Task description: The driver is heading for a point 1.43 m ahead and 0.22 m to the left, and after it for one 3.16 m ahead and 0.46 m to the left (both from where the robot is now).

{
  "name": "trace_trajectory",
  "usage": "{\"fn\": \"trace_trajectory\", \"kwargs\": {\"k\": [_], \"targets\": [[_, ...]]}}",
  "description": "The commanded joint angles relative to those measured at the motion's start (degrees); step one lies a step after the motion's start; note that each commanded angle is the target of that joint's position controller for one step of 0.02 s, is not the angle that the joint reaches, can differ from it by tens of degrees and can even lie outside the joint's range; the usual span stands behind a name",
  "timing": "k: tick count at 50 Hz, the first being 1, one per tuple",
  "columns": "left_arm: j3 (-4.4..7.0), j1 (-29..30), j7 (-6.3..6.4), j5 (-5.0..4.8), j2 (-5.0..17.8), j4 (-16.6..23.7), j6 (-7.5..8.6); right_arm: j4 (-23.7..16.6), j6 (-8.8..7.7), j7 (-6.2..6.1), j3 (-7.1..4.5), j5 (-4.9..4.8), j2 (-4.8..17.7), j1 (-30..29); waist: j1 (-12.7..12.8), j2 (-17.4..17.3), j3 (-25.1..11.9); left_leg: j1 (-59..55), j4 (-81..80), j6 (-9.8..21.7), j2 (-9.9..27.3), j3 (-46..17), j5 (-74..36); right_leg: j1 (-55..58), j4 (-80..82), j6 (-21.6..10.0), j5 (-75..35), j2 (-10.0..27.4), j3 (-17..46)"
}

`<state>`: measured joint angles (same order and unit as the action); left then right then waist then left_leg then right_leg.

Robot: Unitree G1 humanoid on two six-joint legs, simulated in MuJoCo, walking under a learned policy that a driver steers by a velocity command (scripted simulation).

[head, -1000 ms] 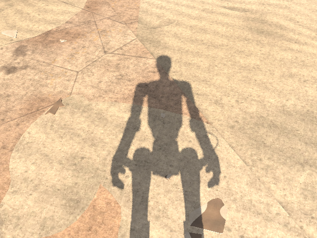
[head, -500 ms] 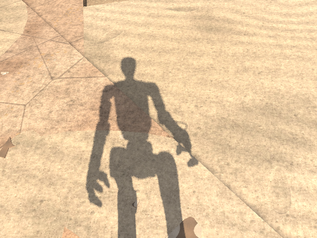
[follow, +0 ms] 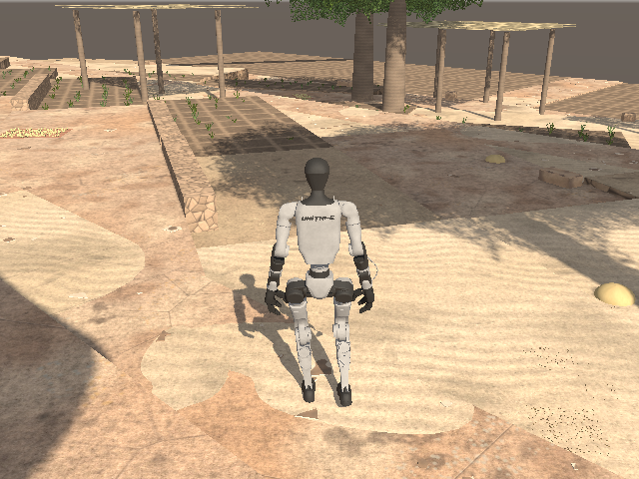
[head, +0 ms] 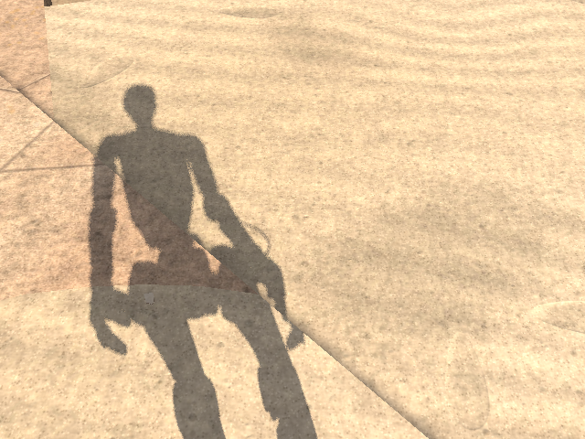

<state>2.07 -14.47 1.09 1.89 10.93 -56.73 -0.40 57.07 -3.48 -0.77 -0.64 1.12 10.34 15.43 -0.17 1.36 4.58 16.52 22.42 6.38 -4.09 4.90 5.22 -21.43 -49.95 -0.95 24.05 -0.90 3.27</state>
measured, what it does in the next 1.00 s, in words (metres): walks ahead: right foot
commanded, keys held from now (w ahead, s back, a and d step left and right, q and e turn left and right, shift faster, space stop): no key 0.26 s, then w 0.74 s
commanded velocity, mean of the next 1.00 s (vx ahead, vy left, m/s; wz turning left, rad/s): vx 0.27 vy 0.00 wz -0.02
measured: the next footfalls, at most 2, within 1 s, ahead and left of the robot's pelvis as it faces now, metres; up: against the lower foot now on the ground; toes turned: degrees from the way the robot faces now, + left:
right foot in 0.14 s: +0.07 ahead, -0.12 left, +0.00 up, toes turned +2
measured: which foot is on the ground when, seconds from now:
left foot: down 0.00-1.00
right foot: up 0.00-0.12, down 0.14-0.58, up 0.60-1.00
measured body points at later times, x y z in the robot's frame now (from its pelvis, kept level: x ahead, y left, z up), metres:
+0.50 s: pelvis +0.07 -0.01 +0.00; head +0.07 +0.01 +0.45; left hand +0.02 +0.22 -0.16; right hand +0.09 -0.25 -0.14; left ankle +0.08 +0.07 -0.72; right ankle +0.02 -0.12 -0.74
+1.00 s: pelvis +0.30 +0.02 -0.01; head +0.34 +0.02 +0.44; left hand +0.50 +0.22 -0.13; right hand +0.17 -0.19 -0.15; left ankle +0.11 +0.09 -0.74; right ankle +0.46 -0.06 -0.72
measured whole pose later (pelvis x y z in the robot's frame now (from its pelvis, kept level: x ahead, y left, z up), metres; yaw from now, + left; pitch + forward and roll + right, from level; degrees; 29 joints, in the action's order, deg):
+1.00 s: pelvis +0.30 +0.02 -0.01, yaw +1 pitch +1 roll +0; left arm 1.5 2.5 -1.9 0.9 10.0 -50.8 2.6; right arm 63.4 -5.9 -1.0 -0.5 1.0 7.5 30.8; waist -4.0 0.5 3.5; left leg -9.7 11.8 3.7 -3.4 2.5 22.4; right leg -31.7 -32.4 -5.7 4.1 -0.7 -6.7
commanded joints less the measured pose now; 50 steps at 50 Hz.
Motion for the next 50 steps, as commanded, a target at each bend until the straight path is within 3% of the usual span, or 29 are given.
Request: {"fn": "trace_trajectory", "kwargs": {"k": [1, 4, 6, 7, 8, 9, 10, 13, 14, 16, 18, 19, 20, 21, 23, 25, 27, 28, 29, 30, 31, 32, 34, 36, 39, 43, 46, 48, 50], "targets": [[-0.10, -8.53, 0.51, -0.20, 2.06, -2.08, -1.72, -1.79, 0.25, -0.19, -1.06, 0.23, 7.10, 1.30, 1.54, -7.81, -6.09, 2.64, -10.40, 5.60, 14.30, -13.52, 3.40, 8.94, 6.97, -0.22, -1.40, -0.25, -2.70], [-0.55, -6.59, 0.38, -0.44, 1.84, -2.72, -1.56, -1.42, 1.73, -0.41, -1.11, -0.29, 7.13, 1.22, 1.49, -6.82, -3.43, 6.18, -12.00, 4.62, 14.65, -15.92, 17.69, 11.62, 13.26, -0.92, -5.14, -0.28, -3.68], [-1.05, -7.30, 0.58, -0.23, 0.92, -3.88, -0.88, -1.02, 2.36, -0.71, -0.73, -0.65, 6.08, 1.53, 2.04, -4.62, -1.65, 9.25, -11.17, 2.22, 13.87, -16.02, 22.55, 16.00, 21.68, -1.99, -8.51, 0.10, -3.11], [-1.27, -7.43, 0.78, 0.03, 1.38, -3.94, -0.36, -0.53, 2.46, -0.72, -0.59, -0.58, 5.52, 2.85, 1.92, -2.88, -0.55, 10.12, -10.72, 0.10, 13.28, -16.09, 23.94, 17.08, 26.64, -2.55, -10.22, 2.26, 0.00], [-1.15, -7.35, 1.02, 0.18, 3.43, -3.82, 0.29, -0.38, 2.53, -0.62, -0.45, -0.97, 4.51, 4.38, 0.61, 0.04, 0.15, 9.84, -8.70, -2.01, 10.92, -14.40, 21.80, 15.85, 30.19, -3.60, -8.35, 6.53, 5.83], [-1.31, -5.27, 1.01, -0.73, 3.58, -4.30, 0.72, -0.03, 2.67, -0.44, -0.31, -1.48, 3.07, 5.11, -1.27, 5.42, 2.49, 4.06, -6.07, -2.93, 6.82, -9.29, 14.66, 6.90, 32.85, -4.48, -3.99, 7.89, 7.95], [-1.93, -4.02, 0.91, -1.03, 1.64, -4.32, 1.35, 0.91, 2.68, -0.31, -0.13, -1.07, 2.58, 5.35, -1.72, 5.27, 1.44, -3.52, -3.29, -3.06, 6.34, -8.35, 8.50, 2.56, 35.29, -3.91, -2.24, 8.18, 8.32], [-1.87, -3.56, 1.15, -1.70, 2.07, -4.94, 2.13, 2.61, 2.44, -0.24, -0.21, -0.37, 3.22, 7.04, -2.25, 2.20, -0.20, -8.06, -2.54, -2.54, 7.81, -9.37, 4.57, 3.33, 34.50, -2.51, -7.57, 5.91, 5.30], [-1.69, -5.00, 1.15, -1.59, 2.30, -5.43, 2.12, 2.91, 2.29, -0.28, -0.16, -0.23, 3.20, 7.24, -1.67, 1.40, -1.44, -6.85, -2.22, -2.17, 7.30, -9.11, 8.62, 5.52, 33.89, -3.00, -5.30, 5.10, 4.66], [-0.81, -7.01, 0.87, -1.21, 3.88, -5.53, 1.56, 2.71, 2.39, -0.21, -0.67, -0.20, 4.00, 6.47, -0.52, 1.27, 0.02, -1.08, 0.72, -1.01, 4.71, -7.33, 23.14, 6.20, 32.97, -5.53, 8.81, 4.61, 5.73], [-0.10, -10.31, 0.63, -1.07, 5.00, -5.61, 1.21, 1.17, 2.42, 0.21, -0.68, 0.06, 2.90, 3.32, 1.61, 2.59, 4.04, 7.63, 5.71, -0.77, 3.13, -5.95, 27.28, 7.35, 36.47, -8.73, 19.63, 8.56, 12.01], [0.44, -12.18, 0.65, -1.07, 6.00, -6.07, 1.27, 0.31, 2.12, 0.54, -0.41, 0.33, 1.18, 1.72, 2.50, 5.64, 4.81, 10.69, 11.40, -1.35, 1.91, -2.87, 22.24, 9.53, 40.23, -10.74, 21.95, 12.66, 17.28], [1.05, -12.10, 0.71, -0.92, 6.92, -6.19, 1.47, -0.32, 1.73, 0.81, -0.43, 1.02, 0.81, 0.78, 2.68, 7.02, 5.58, 12.69, 16.11, -1.47, 2.98, -1.61, 17.27, 10.75, 42.33, -12.66, 20.67, 16.52, 20.92], [1.36, -11.78, 0.68, -0.80, 6.94, -5.94, 1.78, -1.02, 1.26, 1.03, -0.85, 1.08, 1.97, -0.15, 2.69, 5.90, 5.35, 14.63, 19.10, -1.40, 4.33, -2.30, 16.61, 11.74, 43.24, -13.56, 17.70, 17.99, 21.98], [1.74, -11.10, 0.47, -0.54, 7.08, -5.80, 2.61, -2.19, 0.33, 1.54, -1.52, 0.82, 3.20, -0.64, 1.72, 4.52, 4.41, 15.46, 20.22, -1.21, 5.97, -3.55, 18.15, 13.58, 42.14, -13.56, 11.82, 18.12, 20.18], [1.89, -9.60, 0.32, -0.89, 6.62, -5.56, 3.20, -2.57, -0.37, 1.83, -1.77, 0.17, 2.62, -0.46, 0.53, 3.99, 4.07, 9.93, 15.11, -1.32, 5.14, -1.94, 17.21, 11.75, 40.40, -11.77, 6.65, 15.13, 14.84], [2.09, -6.75, 0.20, -1.27, 6.71, -4.92, 3.38, -0.30, -0.76, 1.82, -2.04, -0.37, 1.32, 6.27, -3.17, 2.62, 3.01, -5.33, 6.04, -1.47, 2.05, 1.23, 12.07, 3.50, 35.41, -9.80, 3.20, 11.06, 8.71], [1.96, -6.22, 0.16, -1.08, 5.95, -4.58, 3.67, 1.93, -0.92, 1.50, -2.62, -0.31, 2.12, 12.31, -5.23, 0.37, 1.38, -15.40, 3.89, -1.51, 1.72, -0.31, 12.31, -2.27, 29.87, -8.58, 1.24, 8.55, 5.92], [1.21, -4.30, -0.19, -0.85, 3.38, -3.24, 4.30, 3.54, -1.35, 0.77, -3.69, 0.46, 5.72, 19.80, -8.43, -8.75, -0.53, -23.81, -4.05, 0.04, 11.14, -13.81, 20.89, -9.28, 14.65, -6.30, -2.17, 3.49, -0.85], [0.55, -4.56, -0.93, -0.97, 0.44, -0.87, 4.83, 4.77, -1.05, 0.44, -5.14, 0.22, 11.97, 26.16, -8.92, -21.88, -2.43, -29.13, -14.09, 6.04, 24.45, -38.42, 33.65, -20.95, -2.07, -4.05, 4.35, -2.98, -8.33], [1.57, -1.43, -1.39, 0.88, 4.97, -0.04, 4.66, 4.60, -0.41, 0.23, -4.28, 0.28, 8.74, 23.00, -6.47, -12.25, 1.37, -23.46, -14.42, 7.67, 26.19, -40.83, 33.68, -23.50, -11.42, -4.97, 5.11, 0.43, -3.87], [1.46, 0.41, -2.08, 0.79, 3.93, 0.48, 4.76, 2.55, -0.56, 0.43, -3.72, 0.47, 7.38, 17.21, -3.86, -5.83, 3.62, -19.04, -13.90, 7.06, 24.34, -35.78, 30.48, -23.77, -13.91, -5.44, -0.57, 2.93, -2.04], [1.21, 0.16, -2.90, 0.13, 2.62, 0.03, 5.05, 0.82, -1.43, 0.50, -3.17, 0.15, 6.20, 12.07, -0.97, -2.88, 2.71, -15.47, -15.42, 4.88, 20.29, -26.16, 18.62, -20.04, -12.06, -4.61, -8.46, 5.26, -1.93], [1.28, -0.30, -3.22, 0.34, 2.66, -0.32, 4.27, 1.71, -2.18, 0.24, -2.35, -0.14, 4.35, 13.13, -0.20, -4.35, 1.31, -16.37, -15.09, 3.60, 17.13, -19.00, 4.75, -18.58, -10.26, -3.24, -11.92, 5.05, -3.77], [1.11, 4.34, -3.16, 0.14, 2.05, 1.57, 3.23, 3.84, -2.49, -0.07, -1.67, -0.28, 3.68, 17.83, -0.54, -5.17, 1.10, -18.70, -13.07, 3.41, 15.59, -12.96, -13.55, -21.35, -7.68, -1.94, -14.52, 4.31, -6.26], [-0.02, 15.82, -3.30, -0.60, 0.76, 6.20, 3.08, 4.13, -2.73, -0.24, -1.00, -0.26, 3.49, 18.36, -2.03, -6.34, 3.39, -14.48, -13.68, 2.75, 13.17, -8.40, -20.11, -17.00, 6.70, -1.64, -20.91, 2.31, -9.52], [-0.32, 20.38, -3.26, -1.10, 1.50, 8.34, 2.99, 4.77, -2.88, -0.36, -1.08, -0.14, 4.62, 18.87, -2.65, -7.16, 4.31, -14.88, -13.99, 2.57, 14.03, -7.62, -24.38, -11.90, 14.31, -3.01, -21.99, 0.78, -11.37], [0.10, 19.23, -3.04, -1.11, 2.92, 9.09, 3.28, 4.89, -3.03, -0.41, -1.27, -0.09, 5.67, 17.18, -1.17, -7.04, 3.08, -16.72, -11.19, 1.93, 14.44, -6.23, -34.30, -6.42, 17.32, -4.75, -21.38, -0.74, -11.15], [1.21, 9.53, -2.29, -1.06, 5.29, 6.77, 3.90, 4.98, -2.85, -0.59, -1.68, -0.16, 7.33, 15.42, 3.16, -7.23, -2.20, -19.12, -0.30, 1.22, 14.66, -5.47, -46.72, 4.16, 18.83, -6.92, -18.63, -3.52, -10.86]]}}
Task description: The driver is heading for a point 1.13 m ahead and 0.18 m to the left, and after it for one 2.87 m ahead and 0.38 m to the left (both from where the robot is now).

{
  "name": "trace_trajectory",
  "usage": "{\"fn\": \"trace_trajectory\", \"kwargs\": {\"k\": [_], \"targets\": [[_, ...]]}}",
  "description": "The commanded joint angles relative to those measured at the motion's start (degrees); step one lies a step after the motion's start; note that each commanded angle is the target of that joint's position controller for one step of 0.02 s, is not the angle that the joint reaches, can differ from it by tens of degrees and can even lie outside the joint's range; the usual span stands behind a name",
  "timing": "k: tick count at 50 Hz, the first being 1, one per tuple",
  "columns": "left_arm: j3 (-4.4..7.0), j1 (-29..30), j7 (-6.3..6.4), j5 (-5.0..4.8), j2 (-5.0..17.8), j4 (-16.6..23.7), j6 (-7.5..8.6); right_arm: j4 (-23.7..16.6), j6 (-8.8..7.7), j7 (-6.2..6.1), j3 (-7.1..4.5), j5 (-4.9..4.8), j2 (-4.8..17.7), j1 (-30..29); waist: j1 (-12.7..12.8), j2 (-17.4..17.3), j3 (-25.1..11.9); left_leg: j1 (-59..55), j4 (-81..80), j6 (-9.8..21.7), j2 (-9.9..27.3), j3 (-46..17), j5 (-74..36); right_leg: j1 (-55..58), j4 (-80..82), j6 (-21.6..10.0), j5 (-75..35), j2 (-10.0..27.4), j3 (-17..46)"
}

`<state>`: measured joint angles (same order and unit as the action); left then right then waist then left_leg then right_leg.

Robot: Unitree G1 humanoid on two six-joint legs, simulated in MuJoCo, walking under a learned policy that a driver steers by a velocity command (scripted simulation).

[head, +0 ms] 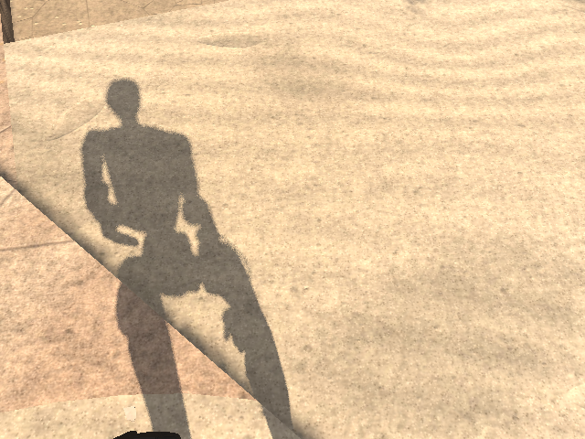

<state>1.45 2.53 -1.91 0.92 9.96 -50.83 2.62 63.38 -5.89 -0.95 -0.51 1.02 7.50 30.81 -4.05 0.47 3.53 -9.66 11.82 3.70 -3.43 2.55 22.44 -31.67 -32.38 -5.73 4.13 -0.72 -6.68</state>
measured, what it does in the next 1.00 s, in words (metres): walks ahead, turning left: right foot, then left foot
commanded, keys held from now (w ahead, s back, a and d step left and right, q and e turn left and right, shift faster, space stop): w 0.18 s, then w+q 0.52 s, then w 0.30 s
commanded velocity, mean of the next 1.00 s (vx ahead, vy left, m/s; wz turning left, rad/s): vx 0.49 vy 0.00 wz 0.27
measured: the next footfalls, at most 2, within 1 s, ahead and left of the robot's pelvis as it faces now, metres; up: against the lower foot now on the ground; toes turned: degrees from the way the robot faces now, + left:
right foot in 0.04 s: +0.20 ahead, -0.07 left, +0.00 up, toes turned -4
left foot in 0.62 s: +0.48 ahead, +0.12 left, +0.00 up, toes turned +17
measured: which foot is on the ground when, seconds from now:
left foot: down 0.00-0.04, up 0.06-0.60, down 0.62-1.00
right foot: up 0.00-0.02, down 0.04-0.62, up 0.64-1.00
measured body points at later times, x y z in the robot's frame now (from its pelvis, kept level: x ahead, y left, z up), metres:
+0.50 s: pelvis +0.26 -0.01 +0.01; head +0.29 +0.00 +0.46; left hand +0.18 +0.22 -0.13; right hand +0.43 -0.21 -0.12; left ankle +0.43 +0.15 -0.68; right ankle +0.16 -0.07 -0.73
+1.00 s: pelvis +0.53 +0.09 +0.01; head +0.54 +0.10 +0.46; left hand +0.59 +0.37 -0.11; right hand +0.57 -0.18 -0.12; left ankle +0.44 +0.11 -0.73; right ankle +0.74 -0.02 -0.68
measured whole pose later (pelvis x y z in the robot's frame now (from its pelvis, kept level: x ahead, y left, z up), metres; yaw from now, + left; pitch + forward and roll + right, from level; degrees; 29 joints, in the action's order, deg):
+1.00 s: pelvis +0.53 +0.09 +0.01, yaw +18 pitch +0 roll +2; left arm 3.3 -6.8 -1.4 2.0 14.4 -47.7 1.3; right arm 59.0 -4.3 -0.5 -3.0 0.5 13.4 22.8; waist -2.3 3.0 2.2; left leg 1.3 16.1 7.9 -9.3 -0.1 14.7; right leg -36.0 -41.0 -0.1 -4.9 6.3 2.9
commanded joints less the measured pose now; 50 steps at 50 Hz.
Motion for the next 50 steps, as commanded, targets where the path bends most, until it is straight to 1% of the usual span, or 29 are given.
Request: {"fn": "trace_trajectory", "kwargs": {"k": [1, 2, 3, 4, 5, 6, 7, 8, 9, 11, 14, 20, 25, 29, 30, 31, 32, 33, 34, 35, 36, 37, 38, 39, 40, 41, 43, 45, 50], "targets": [[2.70, -16.92, 1.18, 0.00, 7.50, -2.20, 1.36, -1.56, -0.05, -0.48, -1.90, -0.21, 10.69, -1.38, 11.26, -5.44, -6.06, 8.21, 21.06, 3.17, 13.08, -1.88, -63.41, 24.06, 4.36, -3.58, 0.11, -3.82, -0.21], [3.79, -25.79, 1.76, 1.31, 10.72, -4.09, 1.79, -2.71, 0.22, -0.36, -1.54, -0.57, 9.56, -1.71, 14.36, -2.68, -11.78, 17.24, 36.01, 2.65, 11.43, -0.84, -48.45, 36.81, 5.25, -5.94, 5.53, 4.49, 8.74], [5.03, -30.86, 1.92, 2.75, 15.90, -4.21, 1.76, -3.60, 0.64, 0.36, -0.38, -2.20, 2.86, 5.55, 11.11, 8.99, -21.07, 36.30, 60.25, 0.45, 2.31, 1.85, -7.44, 53.63, 6.96, -13.79, 11.97, 22.73, 36.28], [4.77, -28.52, 1.14, 0.44, 13.56, -4.13, 1.01, -2.32, 1.00, 0.45, -1.98, -1.32, 7.79, 4.94, 10.86, 4.46, -21.81, 43.26, 69.02, 1.42, -0.58, -4.52, 6.33, 50.86, 15.14, -16.13, 17.63, 24.20, 49.11], [4.06, -21.25, 0.91, -0.55, 11.29, -3.31, 1.01, -4.63, 1.06, 0.49, -2.56, -0.70, 9.13, -1.81, 8.24, 2.89, -11.02, 47.24, 68.24, 1.95, 3.39, -5.59, -0.01, 41.50, 17.77, -13.53, 21.15, 21.42, 39.32], [3.28, -16.87, 0.77, -0.63, 8.17, -2.38, 1.55, -5.85, 0.66, 0.54, -2.68, -0.56, 9.37, -5.75, 7.01, 1.38, -5.56, 45.66, 64.22, 2.12, 5.38, -5.33, -4.54, 32.74, 20.55, -11.74, 15.56, 19.51, 32.40], [2.72, -15.65, 0.83, -0.32, 6.35, -2.65, 2.19, -5.93, 0.97, 0.60, -2.77, -0.08, 8.28, -7.13, 5.18, 0.45, -2.53, 43.06, 60.94, 1.96, 7.11, -5.50, -6.00, 26.65, 21.79, -9.82, 9.43, 17.01, 27.37], [2.12, -16.06, 1.09, -0.35, 4.70, -3.55, 2.65, -5.80, 1.79, 0.80, -2.62, 0.75, 6.91, -6.29, 3.25, 0.85, -1.45, 39.81, 57.85, 1.42, 8.22, -5.60, -6.34, 22.11, 22.80, -8.20, 5.30, 14.85, 23.27], [1.75, -17.25, 1.18, -0.23, 3.94, -4.30, 3.14, -5.48, 2.57, 1.09, -2.51, 0.91, 5.53, -5.52, 2.37, 1.06, -1.45, 37.77, 55.51, 0.92, 8.61, -5.39, -6.27, 20.20, 23.52, -7.55, 3.10, 13.86, 20.78], [1.90, -20.19, 1.23, -0.05, 5.48, -5.25, 4.25, -5.83, 3.99, 1.40, -2.66, 0.67, 5.08, -6.50, 1.67, 1.11, -0.68, 38.70, 53.10, 0.37, 8.50, -4.97, -8.05, 19.34, 25.02, -7.02, -0.17, 13.15, 16.60], [2.01, -23.37, 1.36, -0.03, 7.12, -5.78, 4.60, -8.52, 5.07, 1.83, -3.06, 0.36, 6.56, -13.62, 2.41, 1.85, 1.87, 45.76, 48.36, -0.03, 9.09, -5.53, -15.61, 20.68, 27.65, -5.06, -0.26, 12.33, 11.69], [1.28, -27.92, 2.35, -0.48, 6.84, -6.34, 4.62, -12.53, 4.04, 2.78, -2.26, 0.03, 5.78, -24.50, 5.12, 2.12, 2.70, 48.36, 33.23, -0.28, 8.21, -2.02, -28.82, 26.72, 27.23, -2.14, -11.21, 11.18, 2.99], [1.20, -32.73, 3.39, 0.14, 7.75, -8.33, 3.89, -16.47, 3.54, 3.23, -1.68, 0.51, 5.80, -32.57, 7.45, 2.47, 3.92, 50.02, 23.90, 1.44, 6.54, 2.85, -24.30, 38.57, 23.43, -2.05, -24.26, 13.70, -1.09], [1.87, -29.52, 4.21, 0.50, 10.66, -7.81, 2.58, -16.16, 3.40, 3.02, -2.58, 0.67, 7.52, -28.86, 3.98, 5.26, -0.03, 39.02, 21.01, 5.30, 0.74, 7.16, -11.84, 41.82, 10.77, -1.38, -48.49, 14.75, -4.89], [2.13, -29.12, 4.23, 0.63, 11.48, -7.65, 2.03, -14.89, 3.22, 2.90, -3.19, 0.77, 8.65, -24.23, 2.13, 5.91, -2.63, 33.99, 19.57, 6.90, -1.21, 7.76, -9.52, 41.87, 3.12, -1.37, -52.22, 14.93, -5.51], [2.41, -28.58, 4.09, 0.46, 12.32, -7.07, 1.47, -12.56, 2.89, 2.69, -4.21, 1.18, 10.65, -16.38, -1.15, 5.52, -6.95, 23.74, 16.52, 8.92, -2.20, 6.45, -10.24, 37.78, -8.19, -0.81, -48.73, 14.55, -6.10], [2.15, -26.91, 3.86, 0.31, 11.48, -4.96, 1.53, -10.20, 2.70, 2.18, -5.86, 2.27, 15.18, -6.23, -5.82, 1.24, -13.14, 7.79, 15.03, 12.94, 5.76, -4.82, -9.40, 24.81, -25.08, 0.61, -32.23, 13.08, -6.35], [1.33, -29.48, 1.95, 0.06, 6.06, -1.78, 1.83, -11.14, 3.34, 1.26, -7.14, 1.27, 19.63, -6.51, -1.51, -13.16, -17.95, -11.46, 12.69, 22.26, 21.27, -33.33, -11.21, -3.13, -45.50, 4.39, 24.63, -0.33, -4.82], [2.24, -23.16, 1.94, 0.37, 10.02, -0.40, 2.44, -10.35, 3.72, 1.52, -6.59, -0.77, 18.30, -5.76, -2.83, -4.11, -17.50, -10.30, 7.47, 21.18, 21.09, -37.76, -15.80, -8.74, -46.97, 4.17, 23.57, -0.37, 7.32], [2.27, -19.40, 1.56, -0.49, 10.32, 1.67, 3.43, -10.80, 3.88, 1.21, -6.29, -1.05, 17.29, -10.21, -1.05, -2.95, -9.99, -2.73, 5.49, 19.24, 20.12, -29.64, -21.87, -9.72, -42.32, 4.10, 17.41, 3.22, 8.62], [2.11, -20.34, 1.53, -0.51, 9.80, 0.79, 3.74, -10.90, 3.85, 1.17, -5.63, -0.82, 14.29, -12.85, 1.19, 0.83, -6.52, 4.28, 3.84, 17.59, 18.67, -25.25, -27.80, -5.98, -37.26, 4.42, 15.08, 5.17, 8.57], [2.12, -20.61, 1.65, 0.41, 9.24, 0.33, 2.94, -11.17, 3.56, 0.96, -5.14, -0.98, 12.59, -14.74, 2.97, 2.21, -4.41, 9.57, 2.46, 15.96, 16.69, -21.27, -30.88, -2.30, -33.17, 5.21, 15.11, 6.50, 8.48], [1.79, -22.51, 1.48, 1.52, 8.30, -0.10, 1.61, -11.27, 3.21, 0.90, -4.62, -0.75, 11.32, -15.55, 4.25, 2.00, -4.92, 13.45, 0.78, 15.09, 15.11, -18.32, -30.76, 2.23, -30.60, 6.25, 15.45, 6.57, 7.73], [1.86, -22.65, 1.25, 2.03, 7.30, -0.08, 0.47, -10.83, 2.41, 1.04, -4.20, -0.80, 11.07, -15.22, 5.00, 1.80, -4.03, 15.67, -0.23, 14.35, 13.32, -16.03, -31.64, 3.80, -27.40, 6.69, 13.53, 6.21, 7.14], [1.80, -21.97, 0.98, 1.98, 6.47, 0.62, -0.46, -9.86, 1.72, 1.06, -4.41, -0.77, 12.04, -13.86, 5.26, 0.73, -3.00, 18.03, -1.14, 13.60, 11.83, -13.87, -32.59, 4.75, -24.84, 6.88, 10.43, 5.83, 6.40], [2.28, -19.24, 0.90, 1.72, 7.14, 1.92, -0.79, -8.34, 1.15, 0.98, -4.42, -0.90, 12.31, -12.44, 5.14, -0.16, -2.35, 17.19, -1.42, 12.25, 11.22, -13.17, -32.10, 2.64, -22.45, 6.77, 6.72, 6.49, 7.80], [2.58, -14.91, 0.75, 1.38, 8.01, 4.08, -1.06, -7.03, 0.98, 0.77, -4.53, -1.09, 13.44, -10.72, 4.58, -1.88, -1.15, 16.66, -2.06, 10.75, 10.11, -12.40, -30.05, -0.42, -16.38, 7.01, 0.70, 6.87, 7.96], [2.78, -12.54, 0.63, 0.80, 8.48, 4.96, -1.13, -6.79, 1.01, 0.84, -4.25, -0.92, 13.23, -9.45, 3.83, -2.79, -0.99, 16.05, -1.61, 9.93, 9.73, -12.09, -29.49, -2.10, -12.50, 6.58, -4.97, 6.57, 8.04], [2.93, -5.36, 0.42, 1.22, 9.07, 7.13, -0.69, -6.16, 0.95, -0.18, -3.33, -0.12, 12.70, -4.81, 1.54, -2.24, 0.80, 12.43, 1.66, 9.77, 10.77, -13.98, -24.52, -7.85, -8.32, 5.09, -12.84, 6.25, 8.94]]}}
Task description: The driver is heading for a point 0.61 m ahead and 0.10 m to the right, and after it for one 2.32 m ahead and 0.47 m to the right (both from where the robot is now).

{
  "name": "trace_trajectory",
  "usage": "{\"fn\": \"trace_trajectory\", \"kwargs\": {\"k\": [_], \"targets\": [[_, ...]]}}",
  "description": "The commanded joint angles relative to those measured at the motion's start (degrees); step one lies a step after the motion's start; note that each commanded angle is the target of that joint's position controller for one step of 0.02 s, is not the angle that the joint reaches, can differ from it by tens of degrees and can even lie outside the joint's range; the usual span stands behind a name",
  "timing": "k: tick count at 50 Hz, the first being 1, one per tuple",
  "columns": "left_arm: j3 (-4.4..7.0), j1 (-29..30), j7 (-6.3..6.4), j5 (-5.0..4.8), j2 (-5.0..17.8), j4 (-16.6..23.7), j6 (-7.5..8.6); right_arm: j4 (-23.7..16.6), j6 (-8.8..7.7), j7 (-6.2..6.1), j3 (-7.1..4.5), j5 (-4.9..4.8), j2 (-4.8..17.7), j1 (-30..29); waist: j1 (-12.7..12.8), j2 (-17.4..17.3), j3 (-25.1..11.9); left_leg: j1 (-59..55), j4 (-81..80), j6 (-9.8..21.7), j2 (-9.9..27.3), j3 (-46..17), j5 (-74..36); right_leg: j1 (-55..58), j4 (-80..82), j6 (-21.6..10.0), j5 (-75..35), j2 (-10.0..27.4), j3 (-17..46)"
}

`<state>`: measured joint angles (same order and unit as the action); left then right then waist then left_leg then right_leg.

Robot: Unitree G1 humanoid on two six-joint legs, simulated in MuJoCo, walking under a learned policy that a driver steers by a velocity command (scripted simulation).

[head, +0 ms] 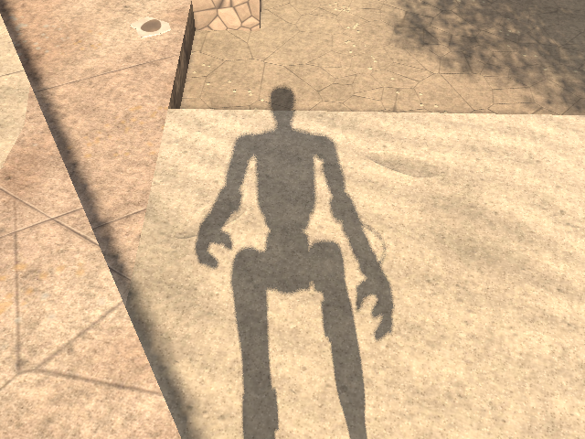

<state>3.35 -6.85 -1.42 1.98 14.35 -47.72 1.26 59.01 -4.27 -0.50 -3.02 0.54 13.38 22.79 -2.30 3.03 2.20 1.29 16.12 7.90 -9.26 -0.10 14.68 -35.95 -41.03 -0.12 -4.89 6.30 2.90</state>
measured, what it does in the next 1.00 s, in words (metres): goes down: right foot 0.10 m lower, then left foot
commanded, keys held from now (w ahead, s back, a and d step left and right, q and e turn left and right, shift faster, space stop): w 0.54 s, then w+e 0.46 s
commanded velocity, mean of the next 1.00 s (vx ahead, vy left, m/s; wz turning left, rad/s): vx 0.50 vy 0.00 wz -0.12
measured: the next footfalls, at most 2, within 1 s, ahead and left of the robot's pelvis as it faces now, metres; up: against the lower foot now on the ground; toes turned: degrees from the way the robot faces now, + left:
right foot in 0.28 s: +0.37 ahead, -0.14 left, -0.10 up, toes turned -1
left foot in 0.74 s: +0.65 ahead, +0.04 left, -0.10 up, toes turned -1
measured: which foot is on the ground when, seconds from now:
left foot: down 0.00-0.30, up 0.32-0.72, down 0.74-1.00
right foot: up 0.00-0.26, down 0.28-0.76, up 0.78-1.00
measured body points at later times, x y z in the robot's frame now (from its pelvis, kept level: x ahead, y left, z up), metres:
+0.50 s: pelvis +0.34 -0.07 -0.10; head +0.38 -0.08 +0.35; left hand +0.34 +0.18 -0.24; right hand +0.42 -0.32 -0.24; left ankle +0.35 +0.05 -0.72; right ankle +0.33 -0.14 -0.84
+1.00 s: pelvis +0.62 -0.04 -0.09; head +0.64 -0.03 +0.36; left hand +0.75 +0.21 -0.23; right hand +0.60 -0.31 -0.22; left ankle +0.61 +0.04 -0.84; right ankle +0.65 -0.19 -0.76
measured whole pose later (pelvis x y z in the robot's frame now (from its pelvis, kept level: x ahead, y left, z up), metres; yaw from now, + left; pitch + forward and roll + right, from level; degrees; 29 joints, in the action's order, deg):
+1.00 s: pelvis +0.62 -0.04 -0.09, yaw -11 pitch +0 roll +1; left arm 4.6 -13.1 -2.2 1.9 15.2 -50.5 0.2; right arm 53.4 -6.0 -0.8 -2.9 0.7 13.1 18.8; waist -0.3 2.5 1.7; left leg 6.1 17.5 3.0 -0.3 10.9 12.0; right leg -35.2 -59.9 -2.7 11.1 4.0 0.2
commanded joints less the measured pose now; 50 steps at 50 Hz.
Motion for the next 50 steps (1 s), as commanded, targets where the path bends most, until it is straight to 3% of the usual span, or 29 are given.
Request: {"fn": "trace_trajectory", "kwargs": {"k": [1, 8, 10, 12, 13, 14, 15, 16, 17, 18, 19, 21, 22, 23, 24, 27, 30, 33, 35, 36, 37, 38, 39, 40, 41, 42, 44, 46, 50], "targets": [[1.05, 5.26, -0.18, 0.28, 4.83, 4.51, 0.80, -1.65, -0.70, -0.90, -0.74, 0.64, 6.85, 4.20, -0.55, -4.61, 2.75, 0.04, -1.38, 5.78, 17.02, -11.74, -17.26, -5.33, 0.82, -0.74, -4.06, -0.79, -0.40], [0.15, 14.02, -1.91, -0.36, 3.37, 8.83, 2.70, -1.31, -1.07, -2.57, -0.65, 2.43, 6.59, 9.37, -5.22, -3.37, 6.79, -4.67, 8.47, 4.69, 16.53, -12.68, -14.59, -5.82, 14.35, -2.05, -9.05, -2.11, -1.86], [-0.14, 12.69, -1.97, -0.61, 2.95, 8.10, 3.11, -1.46, -0.97, -3.17, -0.65, 2.27, 7.09, 9.85, -5.39, -2.85, 6.69, -6.35, 12.70, 3.82, 16.38, -12.07, -20.39, -2.61, 19.20, -2.55, -9.57, -1.85, -1.74], [0.29, 7.70, -1.18, -0.44, 4.01, 6.01, 3.61, -1.11, -0.99, -2.76, -0.55, 2.11, 7.41, 10.28, -4.06, -1.91, 3.96, -5.39, 19.79, 2.68, 15.13, -11.15, -31.74, 8.12, 22.06, -4.03, -7.26, -3.75, -3.38], [0.97, 0.82, -0.46, -0.17, 5.59, 3.45, 3.83, -0.86, -0.97, -2.41, -0.74, 2.18, 8.54, 10.23, -1.29, -1.77, 0.40, -5.09, 28.15, 2.49, 14.37, -10.84, -38.97, 15.48, 21.22, -5.20, -4.65, -5.15, -4.49], [1.39, -10.75, 0.07, 0.83, 6.01, -0.80, 4.42, -0.58, -0.79, -2.17, -0.74, 1.05, 8.40, 8.76, 4.44, 0.37, -4.57, 1.08, 42.46, 1.54, 11.10, -7.52, -35.31, 30.63, 23.68, -6.12, -10.79, -5.54, -6.91], [2.43, -21.20, 0.19, 1.85, 9.28, -4.18, 4.49, -0.83, -0.96, -1.75, -0.46, -0.38, 6.29, 8.04, 8.58, 3.73, -10.02, 17.50, 64.15, -0.15, 6.23, -3.37, -9.83, 49.67, 16.00, -8.67, -27.17, 1.65, -1.64], [2.66, -27.77, -0.59, 1.66, 10.83, -4.76, 4.30, -1.20, -1.24, -2.40, -0.11, -3.62, 3.07, 14.26, 7.35, 11.21, -23.64, 36.94, 87.94, -2.56, 1.79, -3.66, 30.28, 73.68, -1.94, -15.24, -55.33, 18.41, 13.80], [3.35, -27.19, -0.90, -0.88, 12.15, -3.63, 3.64, -2.91, -1.48, -3.13, -0.56, -4.22, 8.52, 11.05, 11.27, 7.30, -31.23, 47.22, 90.90, -2.49, 3.48, -5.97, 25.08, 77.67, 4.93, -21.68, -32.60, 22.29, 25.38], [3.03, -21.71, 0.24, -0.15, 9.53, -2.34, 2.93, -4.44, -1.38, -3.06, -0.37, -2.50, 8.17, 3.31, 10.63, 2.14, -23.95, 50.82, 88.49, -3.03, 7.54, -3.18, 16.83, 67.15, 14.37, -20.91, -7.65, 19.58, 24.18], [1.72, -15.62, 1.21, -0.01, 5.72, -2.09, 2.78, -6.27, -1.32, -1.90, 0.05, -0.48, 6.94, -3.75, 8.70, -2.68, -13.03, 49.72, 81.52, -3.44, 9.68, -1.57, 11.40, 52.28, 20.95, -18.17, 0.13, 15.07, 19.95], [0.52, -16.25, 1.82, -0.26, 3.95, -4.54, 3.87, -7.61, 0.33, 0.03, 0.17, 2.14, 3.93, -5.23, 4.27, -4.17, -5.54, 44.14, 75.31, -3.71, 12.31, -2.84, 8.40, 35.25, 23.90, -16.70, -3.86, 13.11, 17.46], [0.19, -15.24, 1.66, -0.92, 3.28, -5.80, 4.59, -8.17, 1.28, 0.64, 0.57, 2.33, 1.79, -5.54, 1.48, -3.99, -2.27, 42.00, 70.28, -4.47, 13.52, -2.53, 7.48, 28.12, 26.20, -15.09, -4.25, 11.00, 14.49], [-0.07, -12.99, 1.28, -1.15, 3.63, -5.63, 5.51, -9.17, 1.73, 1.31, 0.73, 1.86, 1.60, -6.35, -0.36, -3.47, 0.22, 40.06, 59.47, -5.06, 14.70, -2.14, 3.78, 23.82, 29.36, -12.92, -2.87, 7.96, 10.65], [0.27, -12.35, 1.01, -1.48, 4.95, -6.02, 6.17, -10.64, 2.03, 1.83, 1.15, 1.79, 1.00, -9.09, -0.53, -0.15, 1.85, 36.72, 51.05, -5.63, 14.16, 0.61, -0.39, 19.31, 32.50, -12.28, -5.33, 4.75, 6.54], [-0.39, -11.83, 0.27, -1.92, 2.86, -6.64, 6.27, -11.42, 1.30, 2.73, 2.22, 0.96, -0.59, -12.18, -0.52, 2.56, 0.09, 24.54, 30.05, -5.55, 13.13, 3.15, -15.10, 16.81, 32.42, -10.47, -14.14, -0.25, -1.97], [-0.12, -16.20, 0.50, -2.76, 4.19, -7.86, 5.67, -13.49, 1.03, 2.17, 2.32, 0.10, 1.11, -19.63, 2.27, 1.07, 0.74, 23.81, 21.44, -5.66, 12.57, 3.00, -19.51, 24.31, 33.33, -9.99, -12.82, 2.75, 2.13], [0.28, -19.56, 1.23, -1.66, 5.67, -8.71, 4.36, -15.28, 0.55, 1.52, 1.64, 0.81, 3.27, -23.73, 3.40, -1.40, 2.01, 26.21, 16.84, -5.32, 11.98, 1.80, -13.13, 33.68, 28.87, -9.94, -13.03, 5.05, 5.49], [0.71, -19.68, 1.59, -1.04, 6.89, -8.72, 3.84, -14.37, -0.33, 1.14, 0.95, 0.98, 4.40, -19.68, 1.64, -0.65, 0.25, 20.11, 13.19, -4.72, 10.03, 2.11, -7.03, 35.98, 22.08, -9.22, -17.43, 4.64, 6.38], [0.66, -19.55, 1.49, -1.00, 6.61, -8.63, 3.64, -12.08, -1.07, 0.71, 0.28, 1.41, 5.62, -12.58, -1.23, -2.10, -3.45, 10.64, 9.99, -3.70, 9.38, 2.36, -7.10, 34.26, 13.30, -8.38, -18.23, 2.08, 4.81], [0.30, -19.16, 1.36, -1.36, 5.04, -7.10, 3.74, -10.37, -1.87, 0.04, -0.79, 2.69, 9.11, -3.44, -4.42, -5.27, -10.15, -3.25, 10.72, -1.19, 16.97, -5.08, -6.87, 25.98, 0.01, -7.42, -8.78, -1.06, 2.68], [-0.96, -25.77, 1.53, -3.92, -1.39, -5.44, 3.47, -10.25, -1.53, -0.24, -2.53, 3.47, 15.24, 1.99, -3.40, -16.66, -19.93, -20.84, 8.16, 6.03, 34.16, -27.18, -4.59, 7.70, -20.53, -4.77, 20.85, -9.43, -3.51], [0.43, -22.58, 1.96, -2.21, 4.00, -5.46, 2.69, -10.51, -0.45, 0.06, -2.30, 1.63, 12.26, 0.35, -3.49, -12.05, -18.93, -16.61, 2.08, 7.00, 35.63, -36.33, 1.41, 0.82, -28.26, -5.07, 35.47, -9.49, -1.40], [1.09, -18.79, 1.69, -1.31, 4.75, -4.93, 2.17, -11.18, -0.18, 0.09, -1.26, 1.11, 8.59, -4.73, -1.20, -7.47, -9.66, -8.37, 0.25, 5.39, 33.06, -28.48, 6.54, -1.42, -30.33, -5.33, 31.29, -6.22, 0.40], [0.92, -16.11, 1.10, -1.20, 3.30, -4.29, 2.04, -11.83, -0.33, 0.19, -0.59, 0.98, 5.80, -8.88, 0.10, -5.92, -4.47, -1.06, -2.47, 4.07, 30.63, -21.76, 4.65, -0.77, -28.39, -5.20, 27.10, -4.01, 0.42], [1.03, -15.16, 0.69, -0.87, 2.58, -4.01, 1.53, -11.77, -0.64, 0.09, -0.18, 0.92, 4.40, -10.40, 1.34, -7.34, -1.51, 3.76, -4.59, 2.36, 28.21, -15.82, 0.93, 0.90, -26.05, -4.96, 24.99, -2.63, 0.18], [1.06, -15.70, -0.04, -0.03, 1.37, -3.88, 0.02, -10.79, -1.49, -0.18, -0.05, 0.49, 3.65, -9.89, 3.30, -8.42, -0.27, 8.64, -6.67, 0.71, 25.90, -8.86, -4.71, 4.20, -24.50, -3.81, 22.61, -1.69, -0.47], [1.14, -13.52, -0.62, -0.07, 0.90, -2.58, -0.71, -9.92, -2.56, -0.28, -0.49, -0.04, 4.59, -8.03, 3.97, -7.70, -0.34, 7.95, -7.92, 0.98, 25.52, -4.42, -9.95, 2.38, -23.50, -3.05, 19.15, -1.32, -0.94], [1.02, -5.97, -1.47, 0.00, 0.77, 0.52, -1.19, -8.48, -2.87, -0.40, -0.87, 0.13, 5.02, -4.79, 3.28, -7.14, 0.97, 4.90, -8.11, 1.02, 24.23, 3.41, -17.22, -3.14, -16.36, -1.96, 11.36, -0.67, -2.30]]}}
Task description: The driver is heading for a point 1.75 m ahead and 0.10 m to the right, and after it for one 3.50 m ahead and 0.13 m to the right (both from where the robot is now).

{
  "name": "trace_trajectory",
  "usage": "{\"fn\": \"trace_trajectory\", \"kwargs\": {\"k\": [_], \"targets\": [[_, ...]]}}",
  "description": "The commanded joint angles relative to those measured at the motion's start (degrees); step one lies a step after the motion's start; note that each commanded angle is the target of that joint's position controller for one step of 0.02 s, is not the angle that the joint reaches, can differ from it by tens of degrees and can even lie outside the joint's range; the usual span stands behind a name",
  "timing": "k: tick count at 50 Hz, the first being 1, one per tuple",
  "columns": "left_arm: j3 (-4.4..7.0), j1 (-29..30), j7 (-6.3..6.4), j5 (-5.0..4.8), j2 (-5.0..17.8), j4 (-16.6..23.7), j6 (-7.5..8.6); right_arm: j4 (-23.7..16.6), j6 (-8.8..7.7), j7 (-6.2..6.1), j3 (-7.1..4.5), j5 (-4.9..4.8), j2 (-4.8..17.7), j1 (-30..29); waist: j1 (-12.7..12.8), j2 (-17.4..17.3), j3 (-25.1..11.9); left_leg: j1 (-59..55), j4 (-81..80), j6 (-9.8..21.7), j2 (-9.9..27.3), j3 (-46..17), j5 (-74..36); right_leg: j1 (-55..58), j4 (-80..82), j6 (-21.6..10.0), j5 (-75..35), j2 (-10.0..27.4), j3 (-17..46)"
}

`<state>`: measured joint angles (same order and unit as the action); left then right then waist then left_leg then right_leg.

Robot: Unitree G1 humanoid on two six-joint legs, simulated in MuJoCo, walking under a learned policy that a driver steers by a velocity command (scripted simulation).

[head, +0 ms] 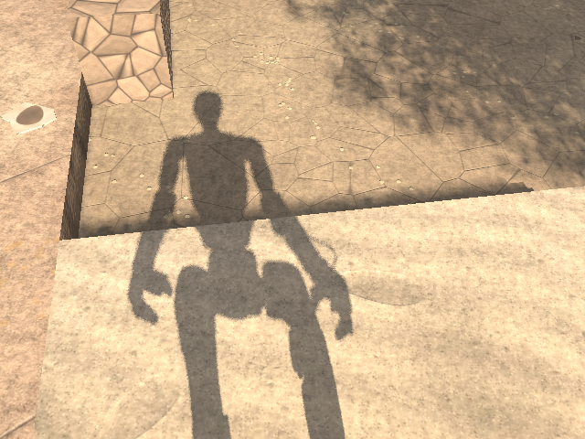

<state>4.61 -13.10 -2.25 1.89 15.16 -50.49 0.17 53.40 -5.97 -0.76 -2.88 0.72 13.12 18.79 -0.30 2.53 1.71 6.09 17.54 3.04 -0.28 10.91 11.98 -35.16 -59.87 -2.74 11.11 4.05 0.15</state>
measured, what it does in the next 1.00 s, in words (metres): walks ahead: right foot, then left foot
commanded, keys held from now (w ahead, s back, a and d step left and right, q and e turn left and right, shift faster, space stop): w+e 0.16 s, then w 0.34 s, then w+q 0.48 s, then w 0.02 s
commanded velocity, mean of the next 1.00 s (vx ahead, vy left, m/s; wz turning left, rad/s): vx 0.50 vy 0.00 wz -0.04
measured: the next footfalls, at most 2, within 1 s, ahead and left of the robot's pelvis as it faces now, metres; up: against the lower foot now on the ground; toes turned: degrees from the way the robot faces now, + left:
right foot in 0.26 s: +0.27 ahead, -0.13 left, +0.00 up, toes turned -13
left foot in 0.82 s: +0.61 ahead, -0.02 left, +0.00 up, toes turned -1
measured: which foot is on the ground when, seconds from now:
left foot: down 0.00-0.26, up 0.28-0.80, down 0.82-1.00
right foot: up 0.00-0.24, down 0.26-0.84, up 0.86-1.00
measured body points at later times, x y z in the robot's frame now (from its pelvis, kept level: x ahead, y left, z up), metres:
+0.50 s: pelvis +0.26 -0.08 +0.00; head +0.28 -0.09 +0.45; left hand +0.34 +0.18 -0.13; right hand +0.30 -0.34 -0.14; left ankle +0.33 +0.08 -0.67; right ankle +0.23 -0.12 -0.75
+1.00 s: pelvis +0.54 -0.06 -0.01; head +0.56 -0.05 +0.44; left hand +0.64 +0.20 -0.14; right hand +0.59 -0.33 -0.14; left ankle +0.57 -0.02 -0.75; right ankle +0.51 -0.21 -0.66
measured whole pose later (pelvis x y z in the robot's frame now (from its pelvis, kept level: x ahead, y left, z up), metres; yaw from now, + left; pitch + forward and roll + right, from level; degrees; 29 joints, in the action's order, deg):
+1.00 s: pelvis +0.54 -0.06 -0.01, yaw +2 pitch +0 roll +0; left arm 1.7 -11.4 0.1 2.3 13.5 -48.5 3.7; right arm 52.1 -2.1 0.3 -4.0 0.3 14.8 16.5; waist -0.1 1.2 3.2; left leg 14.3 24.2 8.0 -7.8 1.2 9.6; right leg -28.4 -68.0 -0.5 18.4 3.8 1.1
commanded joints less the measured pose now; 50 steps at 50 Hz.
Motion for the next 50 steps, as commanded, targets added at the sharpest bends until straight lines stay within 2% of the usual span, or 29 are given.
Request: {"fn": "trace_trajectory", "kwargs": {"k": [1, 4, 8, 10, 11, 12, 13, 14, 15, 16, 17, 19, 20, 23, 27, 31, 35, 38, 39, 40, 41, 42, 43, 44, 45, 46, 47, 48, 50], "targets": [[-0.51, 2.39, -0.91, -0.02, -0.39, 4.13, -0.02, -2.65, -1.11, -0.11, -1.01, -0.01, 5.26, -0.35, 0.95, -6.80, 1.85, 0.01, -9.34, 5.54, 14.63, -5.64, -15.35, -3.53, 6.02, 0.71, -7.03, 1.41, -0.31], [-1.26, 8.70, -1.77, -0.08, -0.92, 6.53, 0.24, -2.20, -0.91, -0.12, -1.26, 0.12, 6.50, 1.05, -0.60, -7.35, 2.85, -0.34, -8.75, 4.77, 14.43, -1.26, -16.71, 0.32, 16.31, -0.16, -11.96, 0.49, -3.57], [-1.10, 12.90, -2.21, 0.59, 0.61, 9.03, 0.27, -0.97, 0.14, -0.50, -1.83, 0.31, 8.48, 4.37, -1.59, -7.24, 3.72, -7.29, -4.87, 4.00, 16.76, 1.33, -26.73, 2.16, 22.33, -3.13, -5.18, -1.58, -6.95], [-0.72, 10.43, -1.60, 1.03, 1.39, 8.62, 0.38, -0.11, 0.89, -0.67, -2.03, 0.57, 9.73, 5.30, -0.33, -8.62, 1.58, -10.30, 2.57, 3.58, 17.01, 2.69, -43.96, 7.21, 24.10, -5.41, 1.50, -4.92, -8.47], [-0.23, 5.99, -1.25, 1.10, 2.16, 7.34, 0.69, 0.21, 1.44, -0.65, -2.13, 0.71, 10.41, 5.50, 1.61, -8.79, -0.97, -11.02, 9.80, 3.54, 16.85, 3.14, -49.74, 12.16, 25.70, -6.72, 3.82, -7.09, -8.63], [0.49, -2.41, -0.68, 1.36, 3.06, 4.45, 1.39, 0.16, 2.01, -0.52, -1.96, 0.49, 10.40, 5.17, 5.39, -6.94, -5.55, -7.99, 20.99, 2.70, 15.72, 4.43, -47.35, 22.90, 30.68, -8.13, 1.18, -9.14, -8.36], [1.77, -11.06, 0.27, 2.02, 6.74, 1.87, 2.01, -1.03, 2.13, -0.24, -1.26, 0.28, 8.47, 5.39, 8.82, -1.93, -11.56, 3.36, 36.22, 1.35, 14.09, 4.70, -31.12, 37.79, 33.26, -10.44, 4.52, -2.02, 1.69], [3.12, -12.02, 0.98, 1.63, 13.98, 1.97, 2.14, -4.27, 1.85, 1.25, 0.45, -0.96, 1.06, 9.70, 5.04, 13.12, -17.34, 28.43, 57.69, -1.87, 3.45, 2.80, 19.06, 56.06, 37.57, -19.24, 3.58, 17.49, 32.84], [2.99, -13.64, 1.51, -0.09, 13.16, 2.40, 1.35, -4.78, 1.62, 1.16, -1.21, -0.35, 7.84, 2.47, 8.02, 1.77, -18.11, 33.25, 62.36, -1.65, 1.86, -8.97, 17.74, 53.80, 43.63, -18.80, 2.24, 18.28, 39.31], [2.43, -9.10, 1.99, -0.40, 11.65, 1.53, 1.34, -6.26, 1.11, 1.36, -1.09, -1.08, 6.93, -2.45, 6.24, 0.77, -8.94, 36.44, 61.43, -0.80, 4.88, -10.32, 11.55, 47.09, 43.44, -16.79, -3.88, 16.03, 27.73], [1.45, -5.90, 1.96, -0.51, 8.07, 1.61, 1.78, -5.70, 0.52, 1.36, -0.71, -1.08, 6.12, -2.30, 4.00, -1.23, -4.74, 33.32, 56.12, -0.30, 6.62, -10.82, 7.57, 39.27, 44.33, -14.32, -11.83, 13.29, 21.34], [0.07, -2.05, 2.02, -1.03, 4.02, 1.17, 2.81, -3.46, 1.96, 1.45, -0.75, 0.88, 5.35, 1.42, -0.28, -0.39, -2.15, 25.50, 49.62, -0.72, 8.20, -11.28, 5.16, 30.55, 46.79, -10.64, -19.03, 8.32, 12.11], [-0.31, -2.16, 1.89, -1.08, 3.17, 0.83, 3.48, -2.75, 2.94, 1.64, -0.80, 1.24, 4.84, 2.42, -0.96, -0.04, -2.45, 23.44, 48.27, -0.99, 8.01, -11.16, 4.77, 29.21, 47.75, -10.24, -20.42, 7.33, 10.47], [-0.04, -5.08, 1.91, -1.68, 5.01, -0.96, 4.64, -3.29, 4.13, 2.31, -0.77, 1.35, 3.65, -0.22, -1.32, -0.23, -1.08, 26.24, 44.20, -2.20, 7.86, -10.10, 1.20, 29.25, 50.44, -10.45, -21.36, 5.98, 7.71], [-0.39, -9.04, 1.94, -1.40, 4.69, -2.69, 4.80, -5.41, 4.42, 2.49, -0.68, 0.87, 3.57, -8.30, 0.81, 0.46, 2.16, 33.53, 36.37, -2.98, 8.20, -9.63, -6.11, 32.47, 52.72, -9.44, -20.12, 5.67, 4.78], [-0.90, -11.47, 2.29, -0.72, 4.19, -4.19, 5.24, -7.08, 4.10, 2.81, -0.03, 0.30, 2.57, -14.08, 2.47, 0.49, 4.01, 33.63, 27.42, -1.48, 5.57, -9.81, -11.70, 35.24, 53.42, -7.66, -22.66, 6.20, -0.06], [-1.36, -13.04, 3.29, -0.48, 4.15, -5.75, 5.34, -9.04, 3.64, 3.10, 0.43, 0.67, 2.44, -18.23, 3.17, 0.05, 5.75, 32.21, 19.82, 1.20, 3.34, -7.27, -11.23, 40.45, 52.30, -6.63, -28.62, 8.14, -3.75], [-1.21, -11.24, 4.07, -0.16, 6.08, -5.98, 5.26, -8.59, 3.34, 2.82, -0.02, 0.91, 3.29, -14.44, 0.68, 1.73, 2.87, 24.47, 17.21, 4.41, -0.79, -3.47, -4.47, 43.88, 42.99, -5.16, -51.68, 9.01, -7.15], [-1.04, -10.67, 4.28, 0.04, 6.95, -5.93, 4.96, -7.56, 3.20, 2.58, -0.51, 1.06, 4.14, -10.33, -1.12, 2.46, 0.17, 20.15, 17.00, 5.71, -2.87, -2.37, -1.35, 44.57, 35.83, -4.77, -58.95, 9.13, -8.08], [-0.87, -10.03, 4.34, 0.16, 7.69, -5.62, 4.47, -5.51, 2.92, 2.40, -1.21, 1.22, 5.22, -3.57, -3.82, 2.48, -3.67, 13.02, 14.91, 7.07, -4.77, -2.06, -0.31, 43.27, 25.60, -4.33, -59.94, 8.83, -8.91], [-0.94, -9.01, 4.30, -0.23, 7.95, -4.61, 4.30, -3.13, 2.58, 2.03, -2.40, 1.99, 7.69, 5.00, -8.00, 0.60, -8.12, 0.20, 11.37, 9.58, -3.12, -6.65, -2.07, 34.98, 11.57, -3.11, -50.14, 7.48, -10.09], [-1.78, -9.93, 3.74, -1.24, 4.66, -1.63, 4.68, -2.86, 2.75, 1.24, -4.40, 2.27, 14.39, 10.62, -8.55, -8.73, -14.66, -14.34, 9.76, 15.74, 11.75, -28.03, -2.54, 18.76, -10.47, -0.76, -21.53, 1.30, -11.77], [-1.37, -10.16, 2.89, -1.60, 4.41, 0.75, 5.15, -3.28, 3.50, 1.59, -4.70, 0.42, 15.98, 7.37, -4.72, -15.68, -19.13, -23.34, 0.73, 23.25, 20.79, -54.91, -8.75, 0.95, -24.47, 0.79, 18.57, -9.71, -2.70], [-1.40, -5.48, 2.70, -0.42, 5.44, 1.88, 5.41, -3.34, 3.94, 1.63, -4.54, -1.01, 14.65, 3.93, -4.20, -7.06, -12.75, -18.57, 0.00, 21.24, 18.93, -47.26, -5.07, -4.45, -24.80, -0.03, 13.82, -4.47, 3.70], [-1.62, -2.96, 2.48, -0.80, 5.11, 2.95, 6.01, -3.85, 4.05, 1.39, -3.66, -0.78, 11.14, 1.19, -3.27, -3.54, -6.28, -10.44, -1.48, 19.15, 17.44, -40.62, -6.00, -4.79, -21.18, 0.08, 9.56, -2.10, 3.00], [-1.55, -2.89, 2.55, -0.78, 4.71, 2.81, 6.00, -4.04, 4.07, 1.18, -2.87, -0.42, 8.46, -1.00, -0.87, -0.32, -1.83, -3.06, -3.21, 16.41, 14.51, -35.72, -9.08, -2.31, -15.89, 0.41, 7.80, -0.15, 2.74], [-1.65, -3.07, 2.60, 0.06, 4.26, 3.27, 5.00, -4.10, 3.83, 0.79, -2.37, -0.64, 7.10, -2.23, 1.03, -0.72, -0.15, 2.20, -4.03, 14.76, 11.69, -31.86, -12.80, 0.73, -12.07, 1.44, 7.44, 1.02, 2.84], [-1.83, -4.18, 2.43, 0.71, 3.46, 3.30, 3.78, -4.32, 3.39, 0.67, -2.08, -0.63, 6.86, -2.62, 2.17, -1.93, -0.64, 4.79, -4.61, 13.77, 9.66, -28.86, -14.59, 3.55, -9.31, 2.35, 7.04, 1.45, 2.64], [-2.00, -4.04, 2.08, 1.01, 2.70, 3.97, 2.22, -4.24, 2.48, 0.70, -2.40, -0.67, 8.39, -0.91, 2.53, -2.95, -1.30, 6.46, -5.46, 13.74, 7.79, -26.01, -18.07, 4.15, -5.55, 3.80, 5.55, 1.37, 1.02]]}}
